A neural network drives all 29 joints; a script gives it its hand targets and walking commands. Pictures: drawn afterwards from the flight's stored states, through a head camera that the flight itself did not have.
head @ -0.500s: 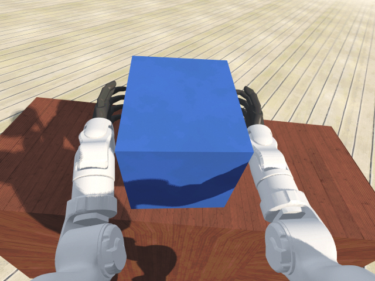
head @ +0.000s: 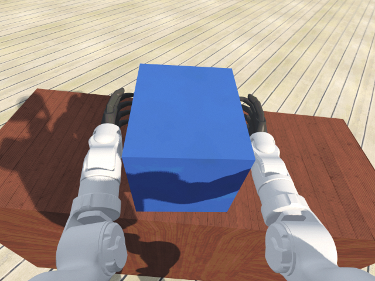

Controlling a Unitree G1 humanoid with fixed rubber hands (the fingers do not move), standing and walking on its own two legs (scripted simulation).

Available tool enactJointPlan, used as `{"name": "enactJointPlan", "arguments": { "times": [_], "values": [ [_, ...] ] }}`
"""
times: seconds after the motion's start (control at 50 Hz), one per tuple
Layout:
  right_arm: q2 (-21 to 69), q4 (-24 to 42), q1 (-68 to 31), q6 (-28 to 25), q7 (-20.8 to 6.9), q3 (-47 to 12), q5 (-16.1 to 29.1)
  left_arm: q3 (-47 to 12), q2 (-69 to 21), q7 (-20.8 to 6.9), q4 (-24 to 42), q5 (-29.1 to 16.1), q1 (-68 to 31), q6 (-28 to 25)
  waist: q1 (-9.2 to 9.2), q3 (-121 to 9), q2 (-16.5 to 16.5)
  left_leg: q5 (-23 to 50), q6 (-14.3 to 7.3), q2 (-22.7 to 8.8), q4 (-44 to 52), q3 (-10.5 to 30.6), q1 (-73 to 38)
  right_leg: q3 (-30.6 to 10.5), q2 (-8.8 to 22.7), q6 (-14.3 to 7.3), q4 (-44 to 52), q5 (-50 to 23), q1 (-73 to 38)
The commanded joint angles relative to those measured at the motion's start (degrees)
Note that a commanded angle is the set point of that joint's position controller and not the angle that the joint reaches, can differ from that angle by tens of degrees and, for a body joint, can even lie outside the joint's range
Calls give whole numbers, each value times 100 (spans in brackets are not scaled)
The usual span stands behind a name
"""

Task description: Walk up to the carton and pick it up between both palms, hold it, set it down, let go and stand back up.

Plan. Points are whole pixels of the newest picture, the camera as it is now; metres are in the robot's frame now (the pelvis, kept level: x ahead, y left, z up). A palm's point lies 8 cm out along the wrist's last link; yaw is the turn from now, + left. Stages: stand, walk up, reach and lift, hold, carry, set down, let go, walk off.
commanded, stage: set down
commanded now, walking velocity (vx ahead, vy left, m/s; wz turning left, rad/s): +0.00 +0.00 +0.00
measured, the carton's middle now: (184, 139) +0.41 +0.04 +0.07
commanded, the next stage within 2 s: none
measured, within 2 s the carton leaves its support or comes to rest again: rests again in 1.22 s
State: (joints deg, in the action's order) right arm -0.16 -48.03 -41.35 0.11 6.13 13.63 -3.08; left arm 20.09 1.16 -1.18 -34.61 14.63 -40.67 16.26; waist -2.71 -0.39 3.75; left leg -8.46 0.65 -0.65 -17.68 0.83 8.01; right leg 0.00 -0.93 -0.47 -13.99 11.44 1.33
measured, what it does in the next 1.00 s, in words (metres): stands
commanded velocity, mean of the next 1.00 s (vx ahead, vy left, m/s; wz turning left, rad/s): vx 0.00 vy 0.00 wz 0.00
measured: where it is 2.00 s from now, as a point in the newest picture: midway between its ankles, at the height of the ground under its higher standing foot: outside the picture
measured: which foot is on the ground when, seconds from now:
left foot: down 0.00-1.00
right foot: down 0.00-1.00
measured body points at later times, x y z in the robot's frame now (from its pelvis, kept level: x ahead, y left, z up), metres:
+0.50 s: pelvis +0.00 +0.00 +0.00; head +0.01 +0.03 +0.45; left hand +0.40 +0.21 +0.10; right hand +0.42 -0.11 +0.11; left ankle +0.01 +0.12 -0.75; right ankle -0.04 -0.11 -0.75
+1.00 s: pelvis +0.01 +0.01 +0.00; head +0.05 +0.03 +0.45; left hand +0.42 +0.22 +0.07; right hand +0.44 -0.10 +0.08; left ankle +0.01 +0.12 -0.75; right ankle -0.04 -0.11 -0.75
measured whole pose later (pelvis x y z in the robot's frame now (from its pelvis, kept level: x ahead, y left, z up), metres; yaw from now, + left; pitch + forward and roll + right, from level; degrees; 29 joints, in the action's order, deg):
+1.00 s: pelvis +0.01 +0.01 +0.00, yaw -1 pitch +8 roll +0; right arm 4.5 -52.9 -43.1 -7.9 1.8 31.3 -20.1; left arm 26.3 1.5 -2.7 -50.2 17.4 -45.4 3.4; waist -5.5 -3.0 3.3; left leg -7.4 -0.3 -0.8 -16.9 -2.8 17.0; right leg 0.6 0.0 0.2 -14.6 10.9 11.3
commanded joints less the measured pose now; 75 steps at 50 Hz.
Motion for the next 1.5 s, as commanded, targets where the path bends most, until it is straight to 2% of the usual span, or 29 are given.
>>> {"name": "enactJointPlan", "arguments": {
  "times": [0.0,0.02,0.04,0.06,0.2,0.44,0.64,0.84,0.96,1.04,1.12,1.24,1.28,1.3,1.38,1.4,1.44,1.48],
  "values": [
    [2925,1502,-4808,-619,-638,-1649,-86,-2090,-3180,-739,516,-414,-3892,-427,-57,-3388,-504,2719,275,194,-279,-624,-1307,472,-110,322,-211,-2662,-651],
    [2945,1478,-4779,-633,-650,-1672,-111,-2093,-3161,-725,496,-421,-3921,-475,-60,-3423,-498,2737,274,189,-285,-621,-1311,461,-112,311,-215,-2733,-640],
    [3214,1149,-4649,-595,-665,-1615,-264,-1998,-3114,-736,589,-345,-4321,-600,-14,-3186,-515,2922,324,182,-328,-648,-1487,473,-41,445,-291,-3064,-691],
    [3167,1096,-4586,-619,-677,-1544,-333,-1959,-3142,-749,454,-307,-4168,-615,-2,-3163,-555,2883,328,166,-316,-641,-1454,478,-24,449,-301,-3105,-619],
    [3115,881,-4506,-756,-713,-1161,-697,-1585,-3030,-847,-17,-125,-4006,-725,-83,-3120,-404,2606,258,157,-186,-758,-1132,499,0,442,-274,-2931,-724],
    [3073,530,-4631,-1010,-912,-570,-1175,-1223,-2987,-724,-560,53,-4321,-1071,-284,-3330,-492,2438,217,96,-96,-929,-1038,528,-11,319,-118,-1959,-381],
    [3046,203,-4544,-1066,-1023,-45,-1507,-1003,-2948,-626,-873,167,-4412,-1257,-284,-3441,-587,2639,241,50,-174,-971,-1255,575,-54,235,-10,-1338,136],
    [3153,40,-4370,-1134,-1058,147,-1737,-844,-2850,-601,-1047,223,-4347,-1451,-294,-3644,-579,3333,235,12,-357,-961,-1386,608,-81,247,-81,-1574,382],
    [3309,-14,-4194,-1283,-1043,13,-1827,-920,-2830,-545,-1066,142,-4257,-1693,-318,-4011,-601,4041,218,-31,-553,-916,-1571,637,-84,265,-195,-2046,630],
    [3412,-94,-4035,-1370,-997,-118,-1884,-931,-2762,-546,-1175,103,-4161,-1875,-336,-4098,-545,4186,158,-42,-612,-899,-1512,626,-32,311,-287,-2424,700],
    [3558,-139,-3955,-1487,-940,-272,-1928,-937,-2718,-566,-1328,48,-4153,-2113,-347,-4305,-472,4086,106,-44,-621,-884,-1281,603,47,381,-443,-2948,630],
    [3751,-212,-3889,-1662,-856,-474,-1957,-917,-2609,-590,-1672,-3,-4232,-2520,-326,-4574,-323,3540,43,-21,-522,-878,-609,502,172,465,-703,-3698,109],
    [3690,-124,-3859,-1662,-832,-489,-1976,-835,-2601,-621,-1794,-14,-4060,-2500,-422,-4501,-255,3199,-33,-17,-416,-912,-254,413,163,424,-727,-3690,-193],
    [3744,-47,-3861,-1671,-826,-537,-1989,-814,-2563,-636,-1847,2,-4006,-2504,-415,-4495,-165,3055,-100,-16,-368,-912,-103,370,195,435,-773,-3738,-330],
    [3675,-147,-3779,-1659,-823,-458,-1974,-858,-2514,-669,-1846,-59,-4115,-2552,-330,-4369,-195,2782,-68,0,-271,-913,43,362,203,428,-768,-3463,-371],
    [3697,-168,-3741,-1657,-823,-442,-1974,-847,-2514,-671,-1869,-60,-4121,-2568,-387,-4356,-272,2844,-60,-22,-293,-946,7,340,192,410,-749,-3501,-323],
    [3712,-218,-3819,-1629,-830,-373,-1995,-761,-2413,-687,-2029,-54,-4227,-2586,-364,-4228,-178,2551,-93,-1,-240,-956,164,347,219,422,-747,-3264,-317],
    [3714,-188,-3839,-1613,-863,-283,-2035,-684,-2417,-686,-2046,18,-4246,-2610,-391,-4168,-228,2421,-85,-9,-181,-961,138,367,199,411,-698,-2923,-267]
  ]
}}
